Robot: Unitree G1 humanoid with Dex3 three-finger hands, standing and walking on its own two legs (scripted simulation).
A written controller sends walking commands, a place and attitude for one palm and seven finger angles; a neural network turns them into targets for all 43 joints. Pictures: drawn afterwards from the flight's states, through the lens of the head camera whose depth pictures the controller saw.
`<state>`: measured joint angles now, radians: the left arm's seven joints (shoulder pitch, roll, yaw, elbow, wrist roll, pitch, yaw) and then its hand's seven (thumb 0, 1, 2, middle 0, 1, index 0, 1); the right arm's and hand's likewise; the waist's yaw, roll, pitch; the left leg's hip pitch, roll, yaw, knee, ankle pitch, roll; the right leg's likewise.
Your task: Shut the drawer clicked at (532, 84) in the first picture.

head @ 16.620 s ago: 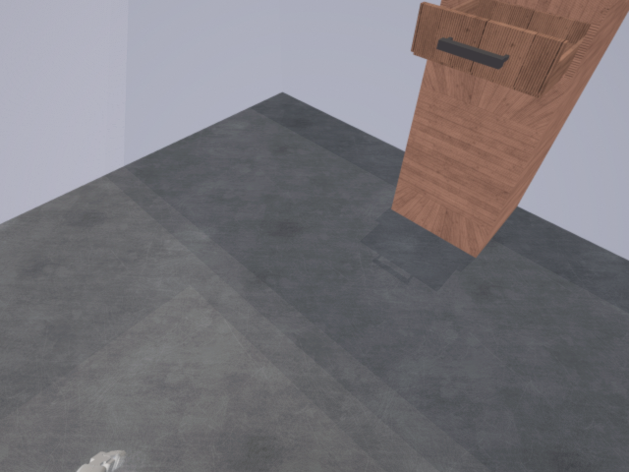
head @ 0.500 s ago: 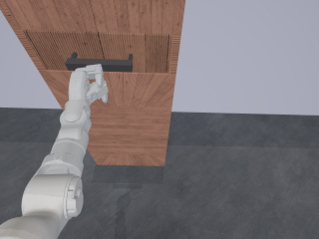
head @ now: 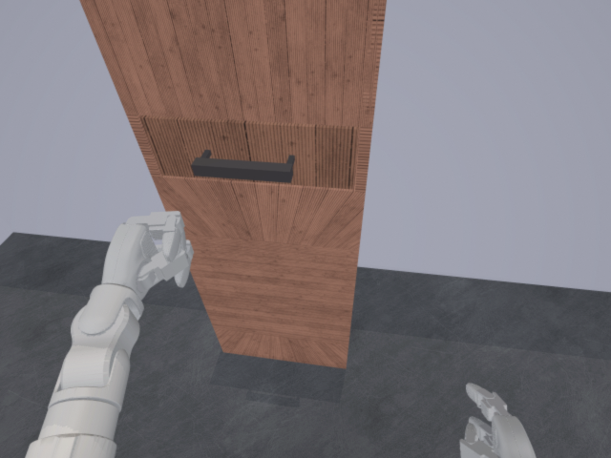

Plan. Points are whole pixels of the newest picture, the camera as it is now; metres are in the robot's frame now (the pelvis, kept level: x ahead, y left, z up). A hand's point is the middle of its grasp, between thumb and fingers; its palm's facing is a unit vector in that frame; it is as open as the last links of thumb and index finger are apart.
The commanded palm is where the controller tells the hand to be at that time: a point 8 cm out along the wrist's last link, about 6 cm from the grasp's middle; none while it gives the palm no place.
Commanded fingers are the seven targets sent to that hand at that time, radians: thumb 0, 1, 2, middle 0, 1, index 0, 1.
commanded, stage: draw the hand back to the body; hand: left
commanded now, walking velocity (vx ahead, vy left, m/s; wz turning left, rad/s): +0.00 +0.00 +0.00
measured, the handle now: (245, 163) +0.58 +0.14 +0.09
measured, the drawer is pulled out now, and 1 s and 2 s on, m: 0.00 0.00 0.00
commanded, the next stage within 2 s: step back with the hand held close in 0.84 s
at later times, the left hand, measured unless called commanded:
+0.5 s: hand (102, 310) +0.23 +0.22 +0.16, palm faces +0.29 -0.90 -0.32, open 3.2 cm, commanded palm +0.18 +0.27 +0.17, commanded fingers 0.00 0.90 0.90 -1.40 -1.60 -1.40 -1.60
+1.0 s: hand (55, 338) +0.19 +0.25 +0.16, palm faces +0.39 -0.85 -0.37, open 3.2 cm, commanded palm +0.14 +0.29 +0.19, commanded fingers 0.00 0.90 0.90 -1.40 -1.60 -1.40 -1.60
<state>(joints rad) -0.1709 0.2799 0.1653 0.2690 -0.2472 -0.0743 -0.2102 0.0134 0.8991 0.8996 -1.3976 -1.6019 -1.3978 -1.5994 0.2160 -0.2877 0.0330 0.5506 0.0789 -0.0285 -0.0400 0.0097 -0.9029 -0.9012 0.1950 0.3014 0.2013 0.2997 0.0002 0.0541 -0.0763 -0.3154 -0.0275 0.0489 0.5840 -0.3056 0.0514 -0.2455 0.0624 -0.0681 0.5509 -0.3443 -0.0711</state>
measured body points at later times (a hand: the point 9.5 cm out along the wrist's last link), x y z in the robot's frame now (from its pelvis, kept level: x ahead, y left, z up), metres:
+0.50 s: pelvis +0.00 +0.01 +0.01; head -0.02 -0.02 +0.46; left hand +0.21 +0.27 +0.18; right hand +0.17 -0.22 -0.09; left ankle +0.00 +0.09 -0.73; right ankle -0.03 -0.07 -0.73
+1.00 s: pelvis +0.01 +0.01 +0.01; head -0.01 -0.01 +0.46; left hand +0.17 +0.29 +0.18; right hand +0.20 -0.20 -0.07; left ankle +0.00 +0.09 -0.73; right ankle -0.03 -0.07 -0.73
